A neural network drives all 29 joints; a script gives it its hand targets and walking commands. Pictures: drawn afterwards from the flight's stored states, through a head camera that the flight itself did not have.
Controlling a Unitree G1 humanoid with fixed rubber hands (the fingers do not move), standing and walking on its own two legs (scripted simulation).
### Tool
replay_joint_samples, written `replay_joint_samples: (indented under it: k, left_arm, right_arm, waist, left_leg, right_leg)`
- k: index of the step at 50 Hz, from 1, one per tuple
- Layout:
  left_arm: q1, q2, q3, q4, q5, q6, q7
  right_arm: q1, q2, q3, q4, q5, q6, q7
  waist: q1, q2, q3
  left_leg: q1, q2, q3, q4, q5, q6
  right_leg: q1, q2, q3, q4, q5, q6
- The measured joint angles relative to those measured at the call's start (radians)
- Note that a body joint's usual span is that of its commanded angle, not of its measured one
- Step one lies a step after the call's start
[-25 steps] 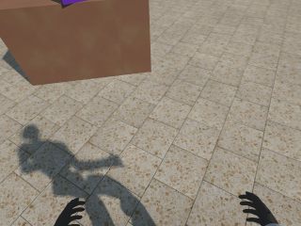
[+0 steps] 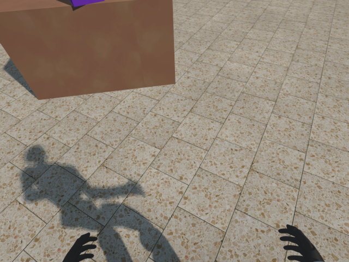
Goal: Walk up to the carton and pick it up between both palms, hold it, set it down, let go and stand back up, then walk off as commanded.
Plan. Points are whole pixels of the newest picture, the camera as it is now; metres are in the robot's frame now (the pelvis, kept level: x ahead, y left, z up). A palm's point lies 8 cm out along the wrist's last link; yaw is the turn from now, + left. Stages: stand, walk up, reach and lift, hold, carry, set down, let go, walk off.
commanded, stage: stand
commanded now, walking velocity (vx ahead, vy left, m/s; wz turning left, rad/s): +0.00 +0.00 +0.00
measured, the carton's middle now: out of the picture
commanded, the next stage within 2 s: walk up in 0.14 s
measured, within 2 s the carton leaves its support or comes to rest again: neither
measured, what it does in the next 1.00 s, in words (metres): steps to the left: left foot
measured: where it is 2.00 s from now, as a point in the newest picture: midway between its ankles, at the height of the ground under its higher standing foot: (160, 231)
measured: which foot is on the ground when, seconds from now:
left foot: down 0.00-0.36, up 0.38-0.62, down 0.64-1.00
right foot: down 0.00-0.66, up 0.68-1.00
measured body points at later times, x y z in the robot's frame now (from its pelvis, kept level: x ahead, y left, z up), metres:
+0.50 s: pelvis +0.00 +0.02 +0.00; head +0.00 +0.02 +0.45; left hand +0.11 +0.32 -0.09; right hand +0.16 -0.28 -0.07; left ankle +0.05 +0.14 -0.69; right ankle +0.00 -0.12 -0.71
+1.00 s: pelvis +0.08 +0.13 +0.00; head +0.07 +0.15 +0.44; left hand +0.13 +0.47 -0.11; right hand +0.24 -0.16 -0.07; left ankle +0.14 +0.19 -0.71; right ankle +0.10 -0.03 -0.65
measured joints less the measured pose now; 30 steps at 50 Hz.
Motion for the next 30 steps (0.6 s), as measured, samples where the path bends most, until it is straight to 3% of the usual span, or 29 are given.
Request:
replay_joint_samples:
  k: [17, 23, 30]
  left_arm:
    - [0.0, 0.0, 0.0, 0.023, 0.0, -0.003, 0.0]
    - [0.048, 0.045, 0.0, 0.026, 0.0, -0.067, -0.002]
    - [0.101, 0.128, 0.0, 0.027, 0.0, -0.076, -0.002]
  right_arm:
    - [0.0, 0.0, 0.0, 0.019, 0.0, -0.001, 0.0]
    - [0.008, -0.065, 0.0, 0.02, -0.014, 0.011, 0.047]
    - [0.009, -0.156, 0.0, 0.019, -0.014, 0.01, 0.095]
  waist:
    - [0.0, 0.0, 0.001]
    - [0.001, 0.007, -0.026]
    - [0.0, 0.041, -0.031]
  left_leg:
    - [0.0, 0.0, 0.0, 0.0, 0.015, 0.0]
    - [-0.134, 0.011, 0.0, 0.19, -0.039, 0.0]
    - [-0.298, 0.088, -0.001, 0.177, -0.037, 0.0]
  right_leg:
    - [0.0, 0.0, 0.0, 0.0, 0.015, 0.0]
    - [0.001, -0.015, -0.016, -0.009, 0.001, -0.016]
    - [0.014, -0.033, -0.039, -0.013, -0.025, 0.033]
